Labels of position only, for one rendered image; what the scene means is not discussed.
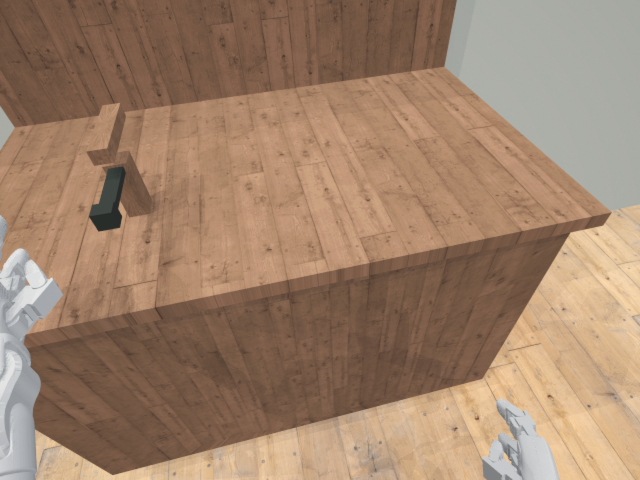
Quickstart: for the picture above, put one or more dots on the counter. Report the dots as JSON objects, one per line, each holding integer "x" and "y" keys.
{"x": 318, "y": 217}

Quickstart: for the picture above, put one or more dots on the robot left hand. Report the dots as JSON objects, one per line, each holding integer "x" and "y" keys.
{"x": 21, "y": 305}

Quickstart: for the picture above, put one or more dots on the robot right hand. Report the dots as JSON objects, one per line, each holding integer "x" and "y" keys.
{"x": 531, "y": 457}

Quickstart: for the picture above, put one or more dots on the left robot forearm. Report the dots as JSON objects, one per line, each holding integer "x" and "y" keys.
{"x": 19, "y": 388}

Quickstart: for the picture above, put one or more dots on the tap lever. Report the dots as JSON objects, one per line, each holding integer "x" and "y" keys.
{"x": 105, "y": 215}

